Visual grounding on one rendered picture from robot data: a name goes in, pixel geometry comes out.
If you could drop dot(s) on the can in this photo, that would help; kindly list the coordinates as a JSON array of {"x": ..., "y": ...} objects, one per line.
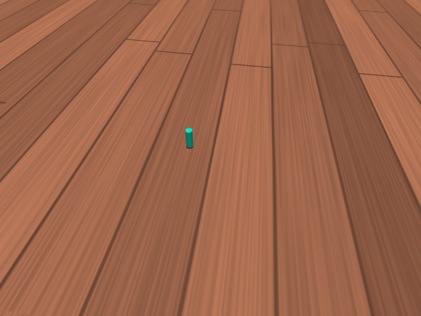
[{"x": 189, "y": 137}]

